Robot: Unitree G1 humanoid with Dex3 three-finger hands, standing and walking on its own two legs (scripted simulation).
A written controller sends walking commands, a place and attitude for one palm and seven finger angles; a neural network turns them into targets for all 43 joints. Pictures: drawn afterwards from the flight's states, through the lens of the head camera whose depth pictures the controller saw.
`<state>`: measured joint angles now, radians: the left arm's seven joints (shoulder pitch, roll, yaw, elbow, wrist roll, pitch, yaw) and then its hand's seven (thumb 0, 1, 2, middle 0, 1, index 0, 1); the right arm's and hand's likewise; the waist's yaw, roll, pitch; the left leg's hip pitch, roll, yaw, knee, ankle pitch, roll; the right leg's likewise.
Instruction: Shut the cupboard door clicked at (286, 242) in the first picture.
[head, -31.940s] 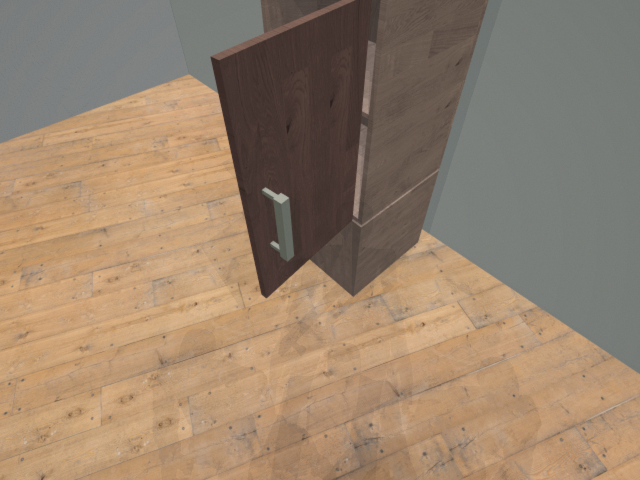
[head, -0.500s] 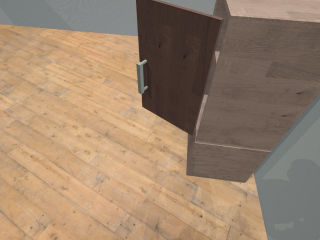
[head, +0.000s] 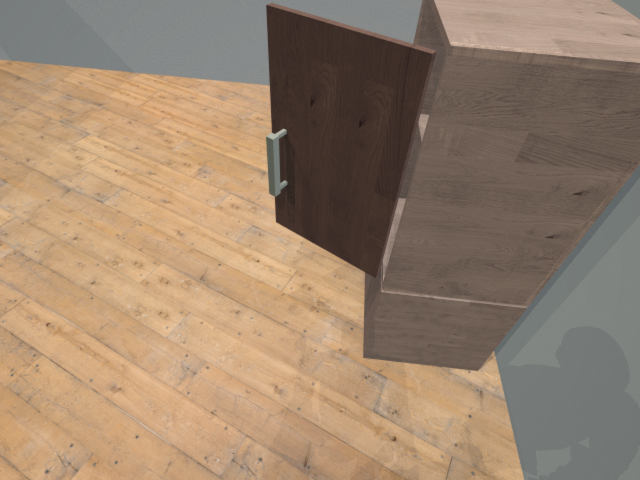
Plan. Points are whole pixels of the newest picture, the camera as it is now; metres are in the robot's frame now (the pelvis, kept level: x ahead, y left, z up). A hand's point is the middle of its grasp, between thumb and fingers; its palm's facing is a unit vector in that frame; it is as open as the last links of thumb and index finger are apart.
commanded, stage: let the arm hang, fingers relaxed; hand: left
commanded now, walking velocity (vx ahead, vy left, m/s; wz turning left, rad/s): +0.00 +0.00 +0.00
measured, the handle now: (278, 163) +0.85 +0.14 -0.10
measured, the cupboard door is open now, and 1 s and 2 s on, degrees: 60 60 60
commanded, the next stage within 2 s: look to check the result in 0.06 s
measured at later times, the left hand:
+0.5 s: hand out of the picture -0.02 +0.17 -0.18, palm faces +0.03 -0.98 -0.17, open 7.4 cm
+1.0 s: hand out of the picture +0.01 +0.19 -0.19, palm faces +0.08 -0.98 -0.19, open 7.4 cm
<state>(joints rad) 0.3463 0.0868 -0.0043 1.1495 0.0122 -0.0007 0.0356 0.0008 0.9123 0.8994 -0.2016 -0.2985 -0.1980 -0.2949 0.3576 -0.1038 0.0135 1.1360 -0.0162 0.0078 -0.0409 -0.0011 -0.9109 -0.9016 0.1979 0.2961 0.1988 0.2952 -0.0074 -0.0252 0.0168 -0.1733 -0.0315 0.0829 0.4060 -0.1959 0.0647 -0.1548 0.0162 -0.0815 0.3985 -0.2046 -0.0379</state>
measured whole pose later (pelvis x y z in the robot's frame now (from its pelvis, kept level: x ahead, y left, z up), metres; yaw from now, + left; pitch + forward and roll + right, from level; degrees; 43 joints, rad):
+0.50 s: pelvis +0.01 +0.01 +0.00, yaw +0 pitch -2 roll +0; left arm 0.33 0.13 0.01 1.15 0.01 0.00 0.04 0.00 0.91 0.90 -0.20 -0.30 -0.20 -0.29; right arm 0.33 -0.11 0.01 1.13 -0.01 0.00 -0.04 0.00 -0.91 -0.90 0.20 0.30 0.20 0.30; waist -0.01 -0.01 0.03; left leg -0.16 -0.04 0.09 0.39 -0.20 0.08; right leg -0.15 0.00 -0.07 0.40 -0.22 -0.02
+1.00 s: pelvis +0.02 +0.01 +0.00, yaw +3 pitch +0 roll +0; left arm 0.26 0.15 0.04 1.09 0.02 0.02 0.04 0.00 0.91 0.90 -0.20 -0.30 -0.20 -0.29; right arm 0.31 -0.13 0.00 1.10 -0.02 0.02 -0.03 0.00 -0.91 -0.90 0.20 0.30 0.20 0.30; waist -0.02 -0.02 0.06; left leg -0.22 -0.08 0.05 0.46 -0.23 0.09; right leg -0.20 -0.03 -0.12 0.48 -0.28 -0.01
